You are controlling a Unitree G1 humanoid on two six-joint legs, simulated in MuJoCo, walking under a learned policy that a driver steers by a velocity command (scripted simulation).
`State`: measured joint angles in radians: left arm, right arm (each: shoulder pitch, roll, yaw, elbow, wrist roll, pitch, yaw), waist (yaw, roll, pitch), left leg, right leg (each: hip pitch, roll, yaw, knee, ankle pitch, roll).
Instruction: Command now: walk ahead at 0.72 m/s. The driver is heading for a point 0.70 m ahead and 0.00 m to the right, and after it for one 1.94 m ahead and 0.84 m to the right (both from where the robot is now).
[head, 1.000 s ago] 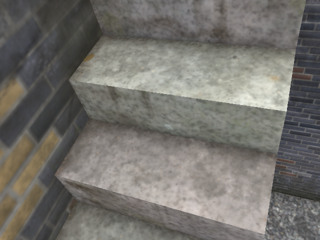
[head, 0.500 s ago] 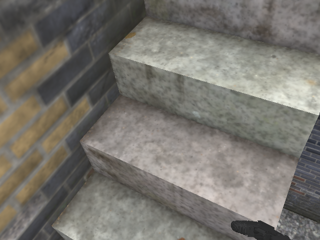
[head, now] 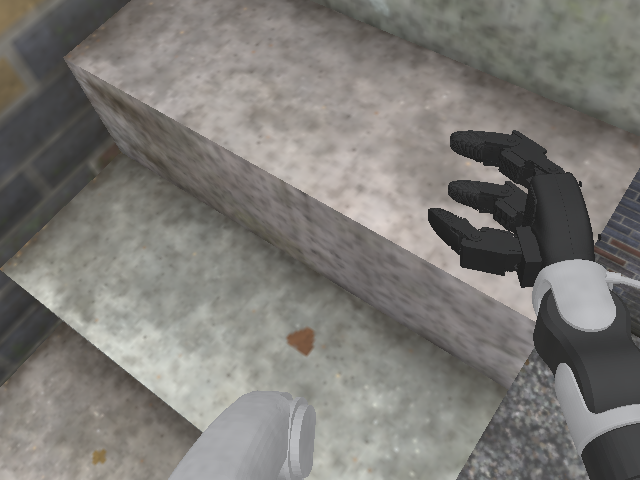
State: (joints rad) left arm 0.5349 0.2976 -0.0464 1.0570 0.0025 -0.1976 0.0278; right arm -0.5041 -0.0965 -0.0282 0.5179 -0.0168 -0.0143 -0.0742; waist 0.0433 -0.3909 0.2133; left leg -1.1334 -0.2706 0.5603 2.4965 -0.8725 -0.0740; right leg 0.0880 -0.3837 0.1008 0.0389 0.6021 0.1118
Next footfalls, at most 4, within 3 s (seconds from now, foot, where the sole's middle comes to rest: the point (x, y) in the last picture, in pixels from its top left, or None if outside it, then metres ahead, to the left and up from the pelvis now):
0.22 left None -0.01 0.14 -0.46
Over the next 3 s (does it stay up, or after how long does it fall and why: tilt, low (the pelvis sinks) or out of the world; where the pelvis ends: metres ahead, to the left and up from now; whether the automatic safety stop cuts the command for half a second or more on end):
falls after 0.28 s (out of the world)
